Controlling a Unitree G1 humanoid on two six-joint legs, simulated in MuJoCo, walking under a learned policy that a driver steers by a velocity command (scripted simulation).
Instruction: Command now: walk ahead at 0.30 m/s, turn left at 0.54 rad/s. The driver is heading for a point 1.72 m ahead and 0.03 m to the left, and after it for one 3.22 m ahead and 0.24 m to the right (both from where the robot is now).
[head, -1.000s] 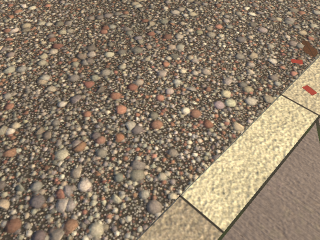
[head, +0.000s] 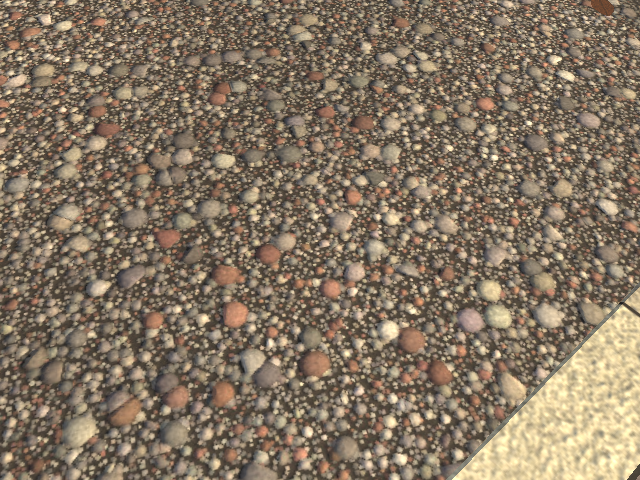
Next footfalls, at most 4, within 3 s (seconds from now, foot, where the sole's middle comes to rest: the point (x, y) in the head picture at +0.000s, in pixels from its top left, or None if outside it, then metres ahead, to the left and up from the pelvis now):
0.22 right None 0.16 -0.15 -0.78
0.68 left None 0.41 0.16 -0.78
1.20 right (320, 348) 0.75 -0.02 -0.78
1.70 left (241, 251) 1.03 0.17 -0.78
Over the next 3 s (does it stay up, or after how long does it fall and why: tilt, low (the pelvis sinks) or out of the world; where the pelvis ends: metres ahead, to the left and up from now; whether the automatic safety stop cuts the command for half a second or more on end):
stays up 1.56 0.02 0.01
